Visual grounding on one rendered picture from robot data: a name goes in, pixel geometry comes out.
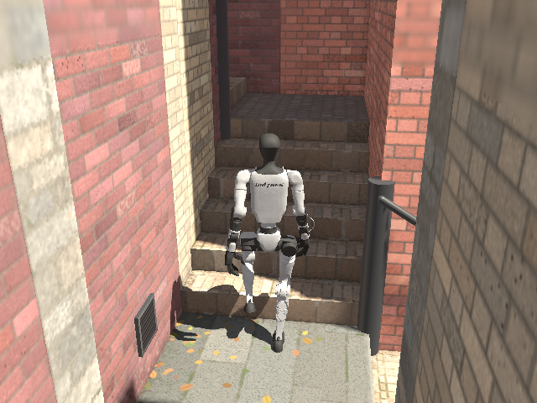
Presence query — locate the left robot forearm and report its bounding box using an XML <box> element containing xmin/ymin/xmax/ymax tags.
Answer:
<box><xmin>226</xmin><ymin>206</ymin><xmax>242</xmax><ymax>252</ymax></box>

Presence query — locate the robot head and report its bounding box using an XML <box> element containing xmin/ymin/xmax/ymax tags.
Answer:
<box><xmin>255</xmin><ymin>133</ymin><xmax>284</xmax><ymax>175</ymax></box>

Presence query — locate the right robot forearm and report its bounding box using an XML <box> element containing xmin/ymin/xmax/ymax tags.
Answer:
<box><xmin>296</xmin><ymin>204</ymin><xmax>310</xmax><ymax>240</ymax></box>

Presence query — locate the right robot hand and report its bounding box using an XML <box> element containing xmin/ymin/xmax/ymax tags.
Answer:
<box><xmin>296</xmin><ymin>237</ymin><xmax>310</xmax><ymax>257</ymax></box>

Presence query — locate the left robot hand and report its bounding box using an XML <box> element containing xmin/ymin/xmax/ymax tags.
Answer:
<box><xmin>225</xmin><ymin>251</ymin><xmax>245</xmax><ymax>276</ymax></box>

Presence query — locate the robot right upper arm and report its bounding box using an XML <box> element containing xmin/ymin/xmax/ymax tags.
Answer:
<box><xmin>287</xmin><ymin>170</ymin><xmax>305</xmax><ymax>216</ymax></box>

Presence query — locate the humanoid robot torso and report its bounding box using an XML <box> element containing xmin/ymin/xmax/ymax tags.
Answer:
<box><xmin>249</xmin><ymin>166</ymin><xmax>289</xmax><ymax>252</ymax></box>

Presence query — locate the robot left upper arm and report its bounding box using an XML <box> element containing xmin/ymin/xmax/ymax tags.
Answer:
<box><xmin>234</xmin><ymin>170</ymin><xmax>252</xmax><ymax>218</ymax></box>

